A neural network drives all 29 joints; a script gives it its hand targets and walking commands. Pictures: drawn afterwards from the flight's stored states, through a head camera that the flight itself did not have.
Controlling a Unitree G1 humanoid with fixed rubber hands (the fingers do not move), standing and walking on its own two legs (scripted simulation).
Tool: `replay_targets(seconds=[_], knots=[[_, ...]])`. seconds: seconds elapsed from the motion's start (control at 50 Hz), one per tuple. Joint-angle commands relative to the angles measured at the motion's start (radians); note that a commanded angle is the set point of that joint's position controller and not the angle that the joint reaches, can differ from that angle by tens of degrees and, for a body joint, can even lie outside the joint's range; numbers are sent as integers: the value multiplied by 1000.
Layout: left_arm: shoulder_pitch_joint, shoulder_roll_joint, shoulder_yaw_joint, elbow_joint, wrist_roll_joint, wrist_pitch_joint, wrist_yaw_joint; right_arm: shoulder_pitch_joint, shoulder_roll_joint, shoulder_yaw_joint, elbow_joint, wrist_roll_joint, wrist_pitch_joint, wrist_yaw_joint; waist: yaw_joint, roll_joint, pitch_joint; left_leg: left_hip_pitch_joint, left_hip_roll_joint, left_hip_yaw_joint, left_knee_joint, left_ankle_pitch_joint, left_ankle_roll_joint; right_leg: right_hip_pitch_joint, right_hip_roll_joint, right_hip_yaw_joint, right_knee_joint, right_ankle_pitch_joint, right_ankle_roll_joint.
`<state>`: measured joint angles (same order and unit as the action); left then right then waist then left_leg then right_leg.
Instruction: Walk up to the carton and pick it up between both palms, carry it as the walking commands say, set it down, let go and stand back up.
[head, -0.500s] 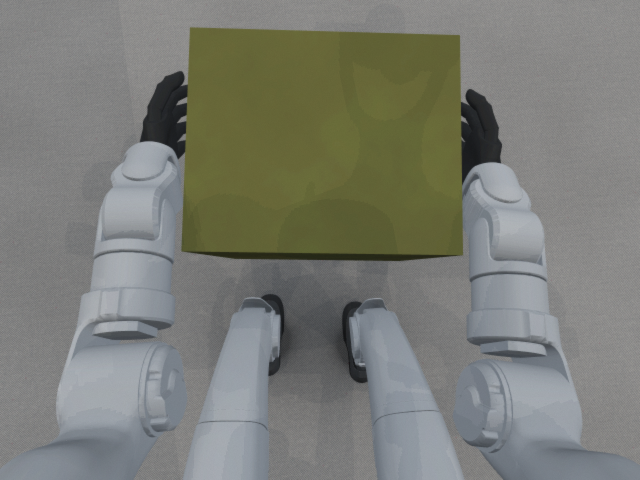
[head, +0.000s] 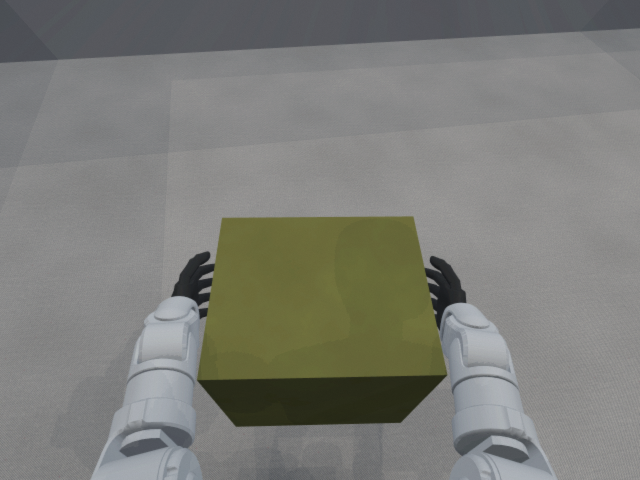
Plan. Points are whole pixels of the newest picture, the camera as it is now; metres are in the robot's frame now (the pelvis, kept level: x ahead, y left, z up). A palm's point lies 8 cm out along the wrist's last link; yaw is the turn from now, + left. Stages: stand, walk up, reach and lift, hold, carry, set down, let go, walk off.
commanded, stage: reach and lift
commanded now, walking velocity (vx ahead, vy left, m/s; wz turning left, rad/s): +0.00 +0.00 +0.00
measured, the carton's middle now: (318, 328) +0.35 -0.01 -0.06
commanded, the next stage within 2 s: hold in 1.72 s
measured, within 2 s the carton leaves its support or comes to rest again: neither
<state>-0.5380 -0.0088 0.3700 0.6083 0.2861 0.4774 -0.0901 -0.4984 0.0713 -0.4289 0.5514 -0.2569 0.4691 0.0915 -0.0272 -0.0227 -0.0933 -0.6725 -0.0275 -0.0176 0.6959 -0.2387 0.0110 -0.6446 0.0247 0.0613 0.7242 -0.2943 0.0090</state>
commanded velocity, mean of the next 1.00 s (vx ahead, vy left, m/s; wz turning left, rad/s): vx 0.00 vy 0.00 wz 0.00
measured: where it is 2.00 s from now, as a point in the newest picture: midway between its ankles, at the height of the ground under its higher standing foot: outside the picture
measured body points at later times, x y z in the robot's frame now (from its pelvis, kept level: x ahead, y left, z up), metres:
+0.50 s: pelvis +0.04 +0.00 +0.04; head +0.06 +0.00 +0.49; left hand +0.35 +0.17 +0.03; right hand +0.33 -0.19 +0.04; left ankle +0.06 +0.11 -0.71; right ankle +0.03 -0.13 -0.71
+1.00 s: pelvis +0.01 +0.00 +0.03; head +0.00 +0.00 +0.48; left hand +0.34 +0.16 +0.06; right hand +0.32 -0.19 +0.06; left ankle +0.06 +0.11 -0.71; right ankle +0.03 -0.12 -0.71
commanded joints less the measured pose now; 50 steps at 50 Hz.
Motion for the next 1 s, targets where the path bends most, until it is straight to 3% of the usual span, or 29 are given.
replay_targets(seconds=[0.0, 0.02, 0.04, 0.06, 0.08, 0.1, 0.12, 0.14, 0.16, 0.2, 0.22, 0.28, 0.32, 0.42, 0.46, 0.52, 0.56, 0.6, 0.62, 0.64, 0.68, 0.72, 0.76, 0.78, 0.82, 0.84, 0.9, 0.94, 0.98], knots=[[-452, -1067, -490, -79, -189, -25, -264, -500, 931, 510, -71, 154, -20, 255, -16, 57, -391, 486, -50, -47, -149, 196, 3, 171, 64, -5, -197, 195, -44], [-397, -1030, -512, -97, -189, -26, -259, -441, 944, 535, -73, 158, -13, 245, -12, 41, -363, 499, -50, -47, -152, 239, 6, 206, 66, 3, -208, 254, -34], [-360, -1059, -557, -122, -202, -21, -258, -450, 933, 589, -161, 183, -16, 240, -7, 42, -428, 551, -56, -48, -158, 298, 4, 275, 68, 7, -209, 310, -32], [-398, -1042, -589, -188, -213, -28, -255, -418, 942, 595, -161, 187, -16, 241, -6, 72, -429, 559, -56, -49, -169, 343, 2, 293, 66, 11, -223, 361, -36], [-363, -1044, -606, -206, -225, -27, -250, -399, 929, 621, -205, 194, -14, 233, -19, 47, -432, 577, -53, -59, -179, 398, 1, 308, 67, 12, -238, 422, -31], [-376, -1045, -653, -273, -239, -33, -242, -377, 959, 657, -239, 219, -17, 230, 2, 73, -483, 610, -62, -61, -187, 450, -3, 368, 65, 29, -252, 476, -31], [-360, -1069, -711, -334, -270, -34, -236, -349, 966, 702, -308, 242, -16, 220, -12, 77, -547, 656, -64, -66, -187, 547, -2, 427, 66, 27, -251, 564, -22], [-282, -1058, -679, -297, -261, -27, -233, -330, 928, 695, -318, 228, -11, 214, -20, 51, -486, 612, -63, -72, -203, 536, -1, 430, 62, 26, -264, 574, -17], [-299, -1045, -726, -363, -286, -35, -224, -323, 929, 722, -348, 251, -15, 208, -18, 64, -531, 651, -62, -79, -207, 611, -4, 455, 60, 35, -268, 628, -12], [-228, -1027, -737, -385, -273, -28, -214, -293, 940, 777, -427, 259, -7, 194, 13, 20, -514, 675, -68, -83, -226, 605, 7, 502, 59, 34, -284, 657, -1], [-239, -1010, -747, -433, -274, -32, -207, -279, 929, 788, -437, 265, -1, 193, 15, 39, -503, 646, -75, -75, -234, 605, 3, 515, 65, 33, -288, 654, -1], [-164, -1006, -761, -423, -288, -3, -200, -231, 881, 782, -471, 229, 28, 177, -28, -15, -426, 688, -75, -75, -274, 562, -2, 516, 72, 13, -326, 592, 7], [-212, -970, -787, -488, -295, 7, -199, -223, 911, 817, -494, 249, 51, 172, -4, -29, -415, 693, -80, -72, -284, 516, 5, 538, 66, 25, -339, 575, 11], [-191, -936, -812, -543, -317, 55, -193, -224, 867, 839, -534, 282, 96, 161, -15, 0, -366, 749, -83, -59, -319, 473, -4, 532, 66, 15, -383, 512, 7], [-201, -934, -799, -516, -300, 76, -190, -193, 847, 803, -491, 257, 111, 161, -15, 52, -314, 735, -73, -63, -329, 464, -9, 503, 61, 19, -401, 465, -4], [-189, -921, -776, -499, -302, 111, -190, -188, 822, 771, -471, 245, 146, 162, -41, 34, -232, 751, -68, -58, -364, 356, -14, 495, 59, 6, -430, 368, -9], [-182, -929, -776, -500, -295, 130, -190, -224, 828, 793, -514, 268, 158, 167, -19, 57, -251, 794, -61, -64, -370, 355, -10, 503, 56, 1, -437, 342, -12], [-236, -912, -778, -550, -308, 139, -185, -242, 817, 777, -498, 265, 171, 169, -26, 79, -222, 780, -60, -59, -387, 338, -16, 508, 59, 0, -443, 329, -18], [-237, -924, -775, -538, -318, 143, -190, -246, 837, 777, -498, 267, 180, 174, -15, 29, -247, 796, -49, -70, -384, 323, -15, 518, 61, 3, -440, 313, -18], [-262, -915, -772, -528, -314, 157, -188, -245, 804, 759, -485, 254, 188, 178, -41, 53, -173, 772, -48, -63, -394, 246, -18, 474, 57, 4, -447, 249, -27], [-298, -920, -750, -501, -309, 162, -196, -342, 814, 771, -504, 270, 182, 184, -13, 43, -197, 767, -52, -59, -398, 163, -12, 480, 53, 1, -445, 180, -27], [-369, -935, -743, -507, -317, 166, -194, -384, 812, 751, -476, 271, 186, 194, -21, 49, -164, 754, -49, -61, -396, 103, -13, 442, 54, 3, -437, 121, -37], [-351, -955, -719, -463, -328, 176, -197, -423, 799, 753, -464, 270, 191, 200, -23, 11, -164, 759, -46, -50, -394, 105, -13, 458, 51, 5, -441, 114, -33], [-405, -962, -747, -504, -344, 165, -206, -403, 843, 759, -447, 271, 188, 207, -14, 21, -230, 770, -46, -54, -384, 126, -19, 473, 52, 6, -433, 136, -36], [-396, -968, -698, -449, -324, 168, -204, -464, 857, 759, -433, 275, 188, 215, 12, -14, -223, 764, -39, -56, -378, 107, -9, 451, 49, 10, -432, 103, -36], [-386, -969, -697, -443, -315, 169, -204, -463, 857, 764, -427, 283, 188, 216, 14, 21, -211, 743, -44, -46, -384, 99, -12, 469, 49, 10, -431, 107, -32], [-410, -973, -672, -417, -311, 172, -211, -457, 879, 742, -373, 271, 190, 225, 26, 18, -196, 735, -48, -38, -387, 100, -13, 480, 48, 11, -440, 99, -35], [-449, -993, -693, -449, -324, 173, -210, -449, 886, 732, -366, 268, 188, 228, 1, 19, -211, 743, -45, -40, -388, 129, -13, 484, 50, 16, -437, 133, -34], [-427, -1007, -700, -426, -329, 174, -217, -481, 901, 757, -395, 274, 182, 225, 10, -14, -232, 765, -52, -31, -383, 121, -12, 493, 48, 18, -450, 122, -29]])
